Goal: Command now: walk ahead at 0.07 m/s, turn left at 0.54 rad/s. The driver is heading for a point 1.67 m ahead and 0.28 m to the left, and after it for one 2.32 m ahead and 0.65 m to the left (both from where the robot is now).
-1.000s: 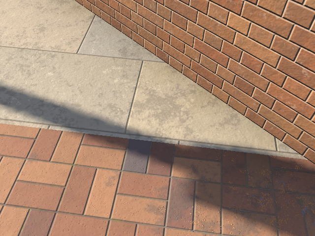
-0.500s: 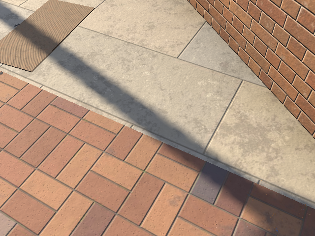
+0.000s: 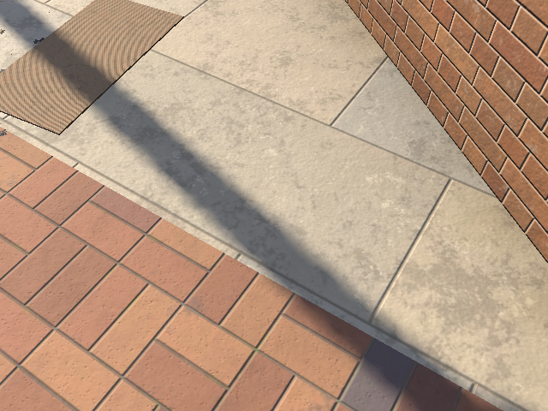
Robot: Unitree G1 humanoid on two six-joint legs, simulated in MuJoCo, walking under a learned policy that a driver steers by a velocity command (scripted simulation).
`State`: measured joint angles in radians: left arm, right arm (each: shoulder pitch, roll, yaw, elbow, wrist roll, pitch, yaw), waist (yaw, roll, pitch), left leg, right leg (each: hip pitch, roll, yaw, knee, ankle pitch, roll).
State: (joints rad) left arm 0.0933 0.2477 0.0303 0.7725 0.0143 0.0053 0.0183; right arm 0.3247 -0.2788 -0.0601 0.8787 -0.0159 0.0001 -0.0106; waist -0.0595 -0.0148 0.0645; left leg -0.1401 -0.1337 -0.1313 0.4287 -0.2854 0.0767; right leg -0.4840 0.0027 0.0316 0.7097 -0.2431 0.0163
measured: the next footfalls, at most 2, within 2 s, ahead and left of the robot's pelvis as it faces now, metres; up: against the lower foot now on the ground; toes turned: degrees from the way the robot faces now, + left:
right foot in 0.06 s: +0.12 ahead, -0.10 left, +0.00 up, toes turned +4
left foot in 0.52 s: +0.03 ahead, +0.10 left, +0.00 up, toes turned +20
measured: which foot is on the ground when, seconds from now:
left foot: down 0.00-0.06, up 0.08-0.50, down 0.52-1.00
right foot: up 0.00-0.04, down 0.06-0.50, up 0.52-0.94, down 0.96-1.00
